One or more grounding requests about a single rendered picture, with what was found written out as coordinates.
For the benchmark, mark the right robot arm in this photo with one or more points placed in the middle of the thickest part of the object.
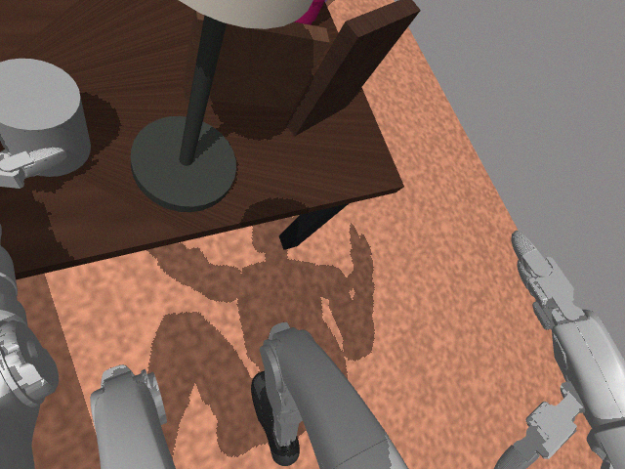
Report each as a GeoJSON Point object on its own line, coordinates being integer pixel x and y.
{"type": "Point", "coordinates": [608, 442]}

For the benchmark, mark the coffee table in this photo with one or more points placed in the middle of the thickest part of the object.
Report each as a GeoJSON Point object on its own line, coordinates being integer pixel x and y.
{"type": "Point", "coordinates": [128, 59]}

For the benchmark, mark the left robot arm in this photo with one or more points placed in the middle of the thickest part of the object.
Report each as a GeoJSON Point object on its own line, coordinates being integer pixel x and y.
{"type": "Point", "coordinates": [28, 374]}

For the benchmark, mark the right robot hand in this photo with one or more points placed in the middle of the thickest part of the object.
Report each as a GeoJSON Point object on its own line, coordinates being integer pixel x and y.
{"type": "Point", "coordinates": [591, 364]}

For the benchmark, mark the desk lamp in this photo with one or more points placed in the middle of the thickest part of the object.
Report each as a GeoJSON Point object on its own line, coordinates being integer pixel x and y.
{"type": "Point", "coordinates": [182, 163]}

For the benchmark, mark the left robot hand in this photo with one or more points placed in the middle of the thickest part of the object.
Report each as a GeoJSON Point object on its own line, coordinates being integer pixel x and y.
{"type": "Point", "coordinates": [14, 169]}

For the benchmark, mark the right robot foot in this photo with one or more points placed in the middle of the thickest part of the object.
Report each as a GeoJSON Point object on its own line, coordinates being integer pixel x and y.
{"type": "Point", "coordinates": [283, 456]}

